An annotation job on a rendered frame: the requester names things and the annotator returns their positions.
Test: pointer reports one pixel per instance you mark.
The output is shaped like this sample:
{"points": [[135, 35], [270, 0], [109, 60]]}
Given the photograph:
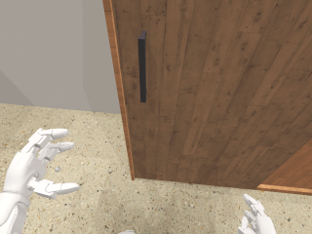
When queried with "robot left forearm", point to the robot left forearm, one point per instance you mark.
{"points": [[13, 207]]}

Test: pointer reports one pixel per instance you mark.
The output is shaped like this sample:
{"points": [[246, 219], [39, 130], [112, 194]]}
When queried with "right robot hand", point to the right robot hand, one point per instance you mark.
{"points": [[260, 222]]}

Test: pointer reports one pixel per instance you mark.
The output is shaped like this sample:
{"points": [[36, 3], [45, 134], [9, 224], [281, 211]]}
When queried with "wardrobe door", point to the wardrobe door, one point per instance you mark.
{"points": [[228, 87], [295, 172]]}

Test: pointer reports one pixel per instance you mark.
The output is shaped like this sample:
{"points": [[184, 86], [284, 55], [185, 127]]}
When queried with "left robot hand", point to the left robot hand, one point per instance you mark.
{"points": [[20, 174]]}

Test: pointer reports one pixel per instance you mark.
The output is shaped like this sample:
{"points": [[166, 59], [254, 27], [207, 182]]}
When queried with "handle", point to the handle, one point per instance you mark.
{"points": [[141, 42]]}

